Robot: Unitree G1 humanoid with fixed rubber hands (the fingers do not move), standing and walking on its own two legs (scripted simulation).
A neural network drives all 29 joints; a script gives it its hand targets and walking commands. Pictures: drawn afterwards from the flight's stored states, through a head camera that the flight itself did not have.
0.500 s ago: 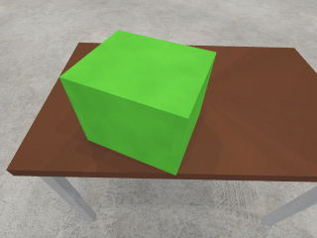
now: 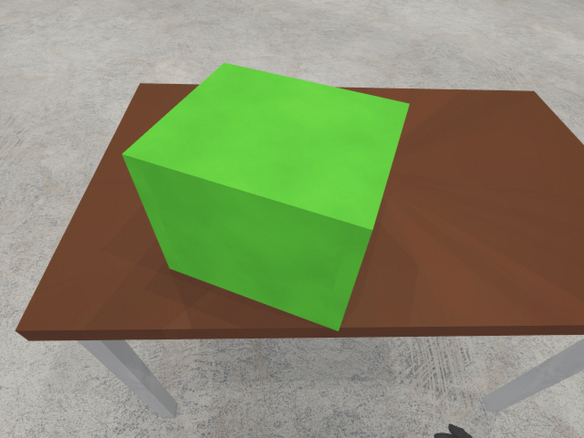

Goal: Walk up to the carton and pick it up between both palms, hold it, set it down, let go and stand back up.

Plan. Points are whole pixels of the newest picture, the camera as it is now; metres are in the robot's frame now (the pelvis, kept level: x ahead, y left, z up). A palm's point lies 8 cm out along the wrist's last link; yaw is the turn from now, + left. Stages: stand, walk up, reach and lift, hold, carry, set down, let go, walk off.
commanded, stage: walk up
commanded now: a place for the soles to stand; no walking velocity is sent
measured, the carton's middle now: (279, 192) +0.45 +0.04 +0.09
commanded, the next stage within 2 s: reach and lift in 0.70 s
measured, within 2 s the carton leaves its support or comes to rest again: neither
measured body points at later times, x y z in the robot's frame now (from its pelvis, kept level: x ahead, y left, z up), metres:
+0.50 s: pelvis +0.01 -0.01 +0.00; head +0.02 -0.01 +0.45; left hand +0.06 +0.24 -0.13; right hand +0.07 -0.28 -0.12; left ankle +0.08 +0.10 -0.73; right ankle -0.03 -0.14 -0.73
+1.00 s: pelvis +0.00 -0.02 -0.01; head +0.05 +0.01 +0.44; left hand +0.21 +0.22 -0.10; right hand +0.17 -0.28 -0.10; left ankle +0.08 +0.10 -0.73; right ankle -0.03 -0.14 -0.73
